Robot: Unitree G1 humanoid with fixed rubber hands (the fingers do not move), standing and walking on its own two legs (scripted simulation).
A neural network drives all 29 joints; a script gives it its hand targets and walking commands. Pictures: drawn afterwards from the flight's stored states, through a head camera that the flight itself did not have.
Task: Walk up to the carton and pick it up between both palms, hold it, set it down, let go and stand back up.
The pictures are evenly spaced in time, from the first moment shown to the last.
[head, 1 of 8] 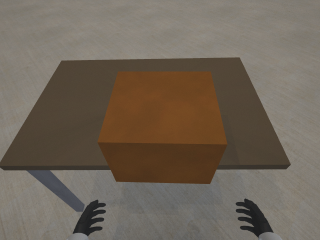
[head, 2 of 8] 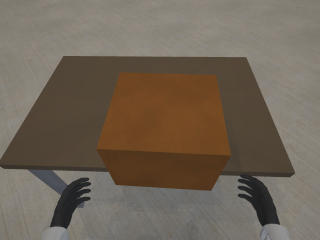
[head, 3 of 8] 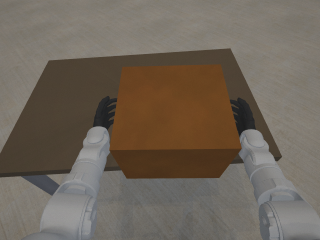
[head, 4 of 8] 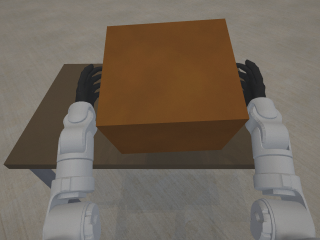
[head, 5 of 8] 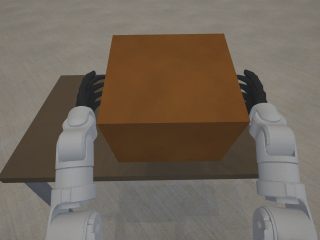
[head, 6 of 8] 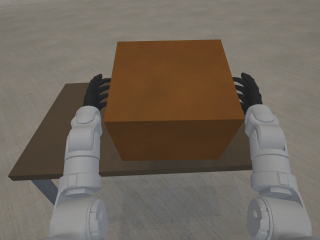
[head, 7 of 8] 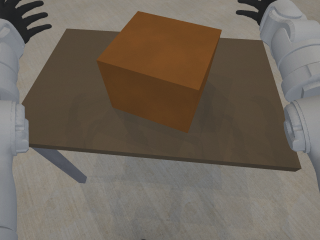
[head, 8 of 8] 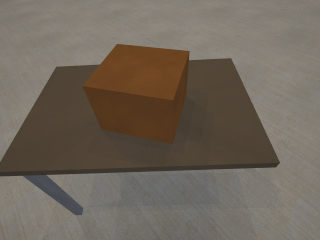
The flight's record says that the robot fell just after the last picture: no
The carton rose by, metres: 0.24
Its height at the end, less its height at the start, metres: +0.00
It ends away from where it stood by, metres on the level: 0.19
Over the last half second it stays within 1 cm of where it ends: yes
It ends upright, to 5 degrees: yes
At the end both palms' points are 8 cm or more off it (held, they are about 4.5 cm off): yes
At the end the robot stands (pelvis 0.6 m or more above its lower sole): yes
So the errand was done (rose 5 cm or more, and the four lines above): yes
